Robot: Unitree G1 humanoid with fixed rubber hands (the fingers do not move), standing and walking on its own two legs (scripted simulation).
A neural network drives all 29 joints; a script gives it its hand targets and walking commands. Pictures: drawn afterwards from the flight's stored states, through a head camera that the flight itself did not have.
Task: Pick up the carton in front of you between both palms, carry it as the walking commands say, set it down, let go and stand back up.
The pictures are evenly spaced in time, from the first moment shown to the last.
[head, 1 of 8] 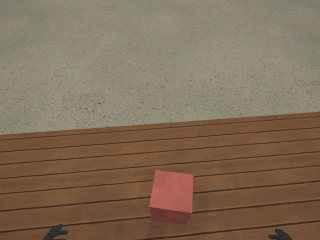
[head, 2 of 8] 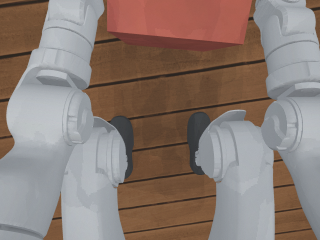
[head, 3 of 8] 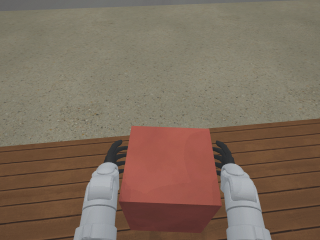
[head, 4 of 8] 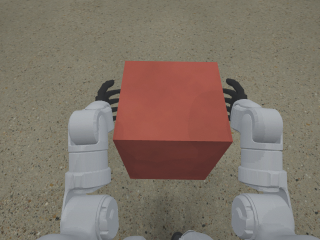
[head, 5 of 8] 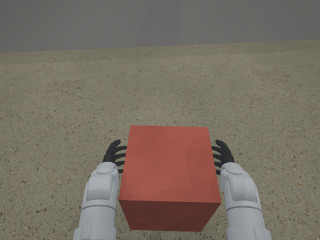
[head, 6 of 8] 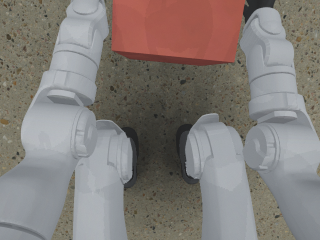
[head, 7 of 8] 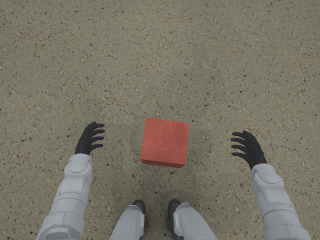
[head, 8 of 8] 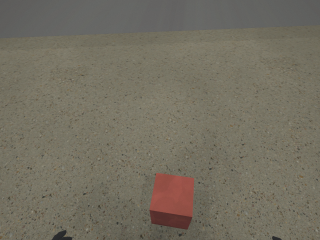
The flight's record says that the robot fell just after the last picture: no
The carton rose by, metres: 0.68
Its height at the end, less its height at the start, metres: -0.06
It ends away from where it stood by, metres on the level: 1.98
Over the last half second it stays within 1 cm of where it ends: yes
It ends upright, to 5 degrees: yes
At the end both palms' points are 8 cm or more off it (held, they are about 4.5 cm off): yes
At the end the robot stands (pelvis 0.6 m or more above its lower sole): yes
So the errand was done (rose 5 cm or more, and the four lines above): yes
